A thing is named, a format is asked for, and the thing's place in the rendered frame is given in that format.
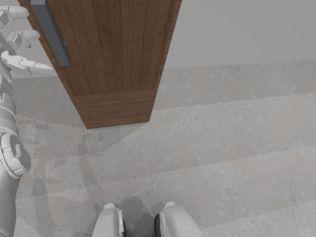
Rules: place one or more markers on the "robot left thigh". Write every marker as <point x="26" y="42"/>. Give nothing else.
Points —
<point x="109" y="223"/>

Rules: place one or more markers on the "robot left forearm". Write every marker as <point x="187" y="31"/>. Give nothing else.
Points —
<point x="8" y="113"/>

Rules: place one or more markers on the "cupboard door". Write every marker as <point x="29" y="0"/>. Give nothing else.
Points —
<point x="114" y="46"/>

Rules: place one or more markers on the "robot right thigh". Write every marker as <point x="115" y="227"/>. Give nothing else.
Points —
<point x="178" y="223"/>

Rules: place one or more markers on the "left robot upper arm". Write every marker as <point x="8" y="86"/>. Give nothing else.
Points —
<point x="15" y="161"/>

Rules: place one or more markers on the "robot thigh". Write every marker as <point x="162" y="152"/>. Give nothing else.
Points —
<point x="178" y="223"/>
<point x="109" y="223"/>

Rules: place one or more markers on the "handle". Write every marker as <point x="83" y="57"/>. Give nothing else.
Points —
<point x="51" y="31"/>

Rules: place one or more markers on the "left robot hand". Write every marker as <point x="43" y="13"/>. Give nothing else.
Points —
<point x="11" y="40"/>

